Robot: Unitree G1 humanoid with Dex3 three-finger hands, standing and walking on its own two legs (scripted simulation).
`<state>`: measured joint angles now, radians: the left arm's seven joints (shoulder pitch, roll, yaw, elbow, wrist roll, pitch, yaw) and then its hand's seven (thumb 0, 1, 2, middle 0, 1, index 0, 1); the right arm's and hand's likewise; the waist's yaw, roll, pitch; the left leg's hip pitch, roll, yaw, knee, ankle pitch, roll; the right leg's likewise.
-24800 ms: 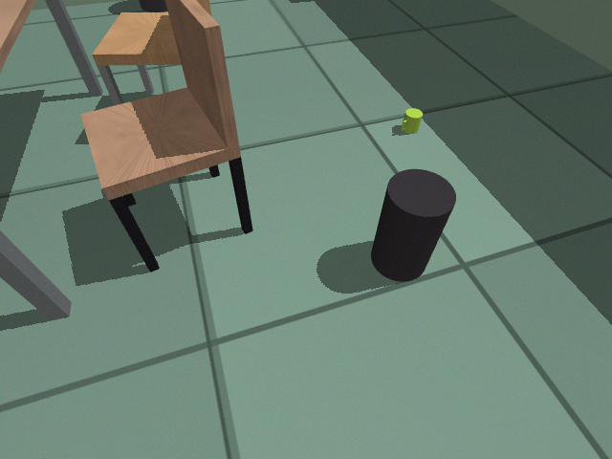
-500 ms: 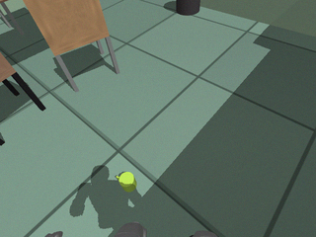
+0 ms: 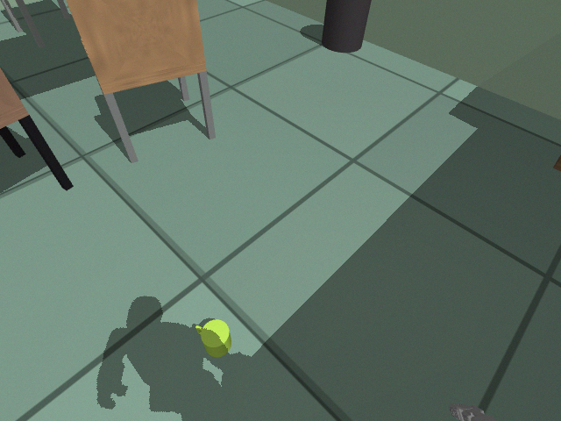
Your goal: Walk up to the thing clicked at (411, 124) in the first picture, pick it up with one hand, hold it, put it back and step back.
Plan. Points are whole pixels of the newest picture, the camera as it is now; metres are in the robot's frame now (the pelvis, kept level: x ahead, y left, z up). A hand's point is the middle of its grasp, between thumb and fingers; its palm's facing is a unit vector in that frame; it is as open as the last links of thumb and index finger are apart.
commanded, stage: walk up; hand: left
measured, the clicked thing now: (212, 336) +0.48 +0.23 -0.72
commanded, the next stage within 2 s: stand in 1.08 s
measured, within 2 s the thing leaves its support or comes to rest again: neither
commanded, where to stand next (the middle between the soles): +0.07 -0.01 m, yaw -2 degrees
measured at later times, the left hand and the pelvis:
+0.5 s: hand out of the picture +0.10 +0.24 -0.15, palm faces -0.02 -0.95 -0.33, open 7.4 cm; pelvis +0.01 -0.01 +0.01, yaw +0 degrees
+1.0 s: hand out of the picture +0.11 +0.25 -0.15, palm faces -0.02 -0.94 -0.33, open 7.4 cm; pelvis +0.02 +0.00 +0.01, yaw +0 degrees
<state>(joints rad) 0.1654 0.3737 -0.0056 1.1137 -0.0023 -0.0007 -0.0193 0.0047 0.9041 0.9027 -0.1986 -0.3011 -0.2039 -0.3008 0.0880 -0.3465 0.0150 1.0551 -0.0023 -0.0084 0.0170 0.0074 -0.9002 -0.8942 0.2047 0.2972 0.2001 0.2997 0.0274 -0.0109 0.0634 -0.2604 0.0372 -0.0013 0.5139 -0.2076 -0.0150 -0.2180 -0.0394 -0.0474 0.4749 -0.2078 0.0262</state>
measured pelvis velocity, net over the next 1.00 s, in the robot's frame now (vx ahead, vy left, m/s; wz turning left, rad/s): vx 0.02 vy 0.00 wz -0.01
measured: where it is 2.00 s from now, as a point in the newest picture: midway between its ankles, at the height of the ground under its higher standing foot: outside the picture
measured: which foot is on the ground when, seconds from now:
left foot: down 0.00-1.00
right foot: down 0.00-1.00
